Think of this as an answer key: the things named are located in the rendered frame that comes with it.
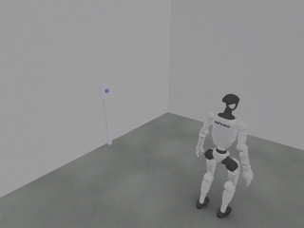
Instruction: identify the left robot upper arm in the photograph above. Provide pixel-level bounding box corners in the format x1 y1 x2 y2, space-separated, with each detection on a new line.
200 111 218 136

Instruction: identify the left robot forearm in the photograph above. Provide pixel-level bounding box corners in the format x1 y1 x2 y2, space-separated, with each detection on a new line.
198 132 206 147

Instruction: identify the robot left foot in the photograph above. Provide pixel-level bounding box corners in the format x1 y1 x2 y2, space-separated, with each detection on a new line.
196 197 209 209

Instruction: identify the robot right hand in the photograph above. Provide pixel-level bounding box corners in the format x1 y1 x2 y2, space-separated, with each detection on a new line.
241 170 254 186

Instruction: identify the robot head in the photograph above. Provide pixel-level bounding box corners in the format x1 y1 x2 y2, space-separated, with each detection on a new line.
218 94 239 121

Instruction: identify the panel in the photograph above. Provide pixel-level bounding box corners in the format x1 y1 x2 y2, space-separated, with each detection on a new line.
99 83 113 145

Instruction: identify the right robot forearm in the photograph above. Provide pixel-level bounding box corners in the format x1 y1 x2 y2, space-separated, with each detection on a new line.
239 144 251 172

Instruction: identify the robot left hand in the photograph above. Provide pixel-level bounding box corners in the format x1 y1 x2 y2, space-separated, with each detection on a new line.
196 146 204 157

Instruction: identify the right robot upper arm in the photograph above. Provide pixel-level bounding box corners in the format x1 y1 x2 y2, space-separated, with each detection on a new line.
236 120 249 152

